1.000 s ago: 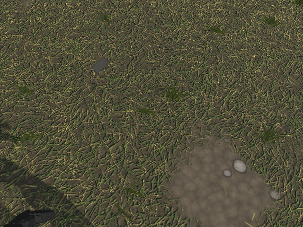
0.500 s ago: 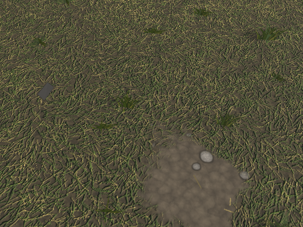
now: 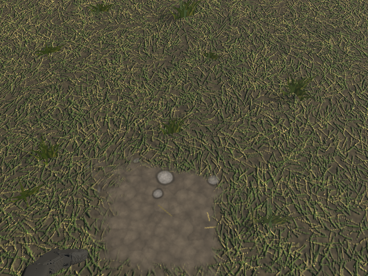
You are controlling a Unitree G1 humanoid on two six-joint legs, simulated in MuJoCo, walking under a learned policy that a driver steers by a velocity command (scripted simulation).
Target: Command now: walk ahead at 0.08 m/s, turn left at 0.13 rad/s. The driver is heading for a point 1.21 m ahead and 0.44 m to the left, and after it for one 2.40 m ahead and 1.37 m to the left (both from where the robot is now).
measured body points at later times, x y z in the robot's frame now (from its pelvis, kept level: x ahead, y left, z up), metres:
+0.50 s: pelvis +0.17 +0.07 -0.02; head +0.18 +0.10 +0.43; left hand +0.07 +0.34 -0.16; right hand +0.42 -0.12 -0.10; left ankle +0.26 +0.23 -0.70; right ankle +0.01 -0.12 -0.73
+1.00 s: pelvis +0.50 +0.32 -0.02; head +0.52 +0.36 +0.43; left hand +0.53 +0.63 -0.12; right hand +0.66 +0.09 -0.13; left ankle +0.30 +0.22 -0.72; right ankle +0.71 +0.41 -0.71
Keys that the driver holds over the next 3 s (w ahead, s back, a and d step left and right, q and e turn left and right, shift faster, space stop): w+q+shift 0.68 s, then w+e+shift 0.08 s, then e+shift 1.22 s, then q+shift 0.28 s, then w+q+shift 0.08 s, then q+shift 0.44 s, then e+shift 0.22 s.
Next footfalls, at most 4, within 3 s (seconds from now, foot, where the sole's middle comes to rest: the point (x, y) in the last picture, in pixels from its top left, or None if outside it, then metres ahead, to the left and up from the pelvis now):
0.54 left None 0.32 0.25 -0.77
1.00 right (72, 201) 0.73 0.44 -0.77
1.52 left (24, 192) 0.79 0.64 -0.77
2.00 right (84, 215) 0.67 0.39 -0.77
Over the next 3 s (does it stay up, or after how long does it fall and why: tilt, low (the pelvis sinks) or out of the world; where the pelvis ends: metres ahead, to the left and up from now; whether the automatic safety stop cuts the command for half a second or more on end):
stays up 0.83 0.53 0.00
